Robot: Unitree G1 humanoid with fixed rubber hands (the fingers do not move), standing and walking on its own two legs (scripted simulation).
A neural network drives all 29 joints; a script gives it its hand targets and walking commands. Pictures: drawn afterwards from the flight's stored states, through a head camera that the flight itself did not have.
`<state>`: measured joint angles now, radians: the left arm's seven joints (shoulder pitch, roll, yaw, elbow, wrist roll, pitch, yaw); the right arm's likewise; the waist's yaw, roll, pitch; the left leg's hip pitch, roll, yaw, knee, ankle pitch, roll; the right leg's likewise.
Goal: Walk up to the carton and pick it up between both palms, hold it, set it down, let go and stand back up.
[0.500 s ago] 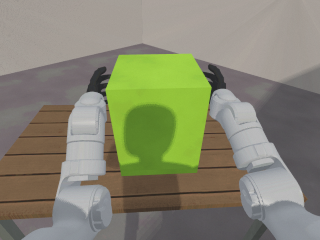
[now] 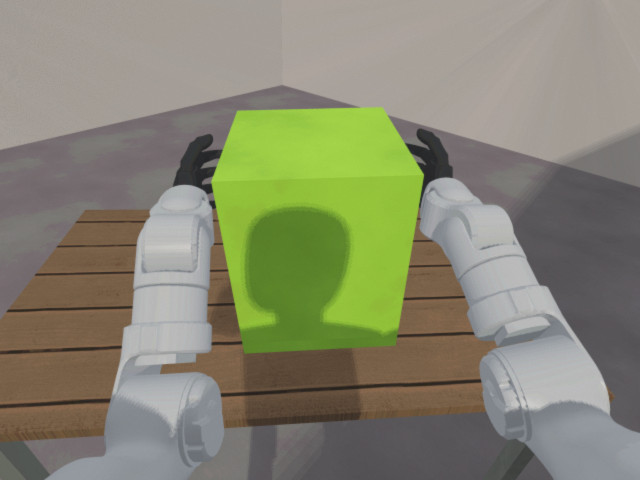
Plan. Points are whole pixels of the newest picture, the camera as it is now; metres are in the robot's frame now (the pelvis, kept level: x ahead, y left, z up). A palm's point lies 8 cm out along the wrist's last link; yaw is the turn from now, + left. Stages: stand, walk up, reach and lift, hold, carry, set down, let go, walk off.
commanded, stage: hold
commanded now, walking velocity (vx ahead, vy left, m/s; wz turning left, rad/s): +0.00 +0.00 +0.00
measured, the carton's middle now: (315, 226) +0.39 +0.00 +0.19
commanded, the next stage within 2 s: none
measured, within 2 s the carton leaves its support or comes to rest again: neither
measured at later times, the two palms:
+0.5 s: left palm (192, 197) +0.36 +0.15 +0.25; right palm (435, 190) +0.37 -0.14 +0.26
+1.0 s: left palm (191, 196) +0.36 +0.15 +0.25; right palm (435, 189) +0.37 -0.14 +0.26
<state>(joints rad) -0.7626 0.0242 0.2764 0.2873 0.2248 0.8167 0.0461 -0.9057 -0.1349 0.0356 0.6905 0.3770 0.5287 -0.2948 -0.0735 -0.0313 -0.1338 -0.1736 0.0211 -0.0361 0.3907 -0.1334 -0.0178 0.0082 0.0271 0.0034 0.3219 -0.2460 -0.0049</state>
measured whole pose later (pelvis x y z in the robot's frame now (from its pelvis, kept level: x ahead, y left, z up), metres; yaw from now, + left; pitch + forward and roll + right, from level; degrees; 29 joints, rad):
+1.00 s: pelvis +0.00 +0.00 +0.00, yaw +0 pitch -5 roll -1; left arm -0.77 0.02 0.28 0.30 0.22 0.82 0.05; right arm -0.91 -0.14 0.03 0.70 0.38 0.53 -0.29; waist -0.07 -0.03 -0.14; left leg -0.17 0.02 -0.04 0.39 -0.13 -0.02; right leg 0.01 0.03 0.01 0.32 -0.24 -0.01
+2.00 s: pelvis +0.00 +0.00 +0.00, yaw -1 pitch -5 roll -1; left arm -0.79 0.02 0.29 0.31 0.24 0.81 0.03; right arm -0.91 -0.13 0.02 0.71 0.35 0.52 -0.29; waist -0.06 -0.03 -0.15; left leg -0.16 0.02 -0.04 0.37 -0.13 -0.02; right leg 0.01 0.03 0.02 0.32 -0.24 -0.01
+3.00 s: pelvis +0.00 +0.00 +0.00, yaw +0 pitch -5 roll -1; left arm -0.75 0.02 0.28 0.27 0.23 0.82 0.04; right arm -0.90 -0.14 0.04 0.69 0.38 0.53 -0.29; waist -0.07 -0.03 -0.14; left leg -0.17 0.02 -0.05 0.39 -0.14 -0.02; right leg 0.01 0.03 0.01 0.32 -0.24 -0.01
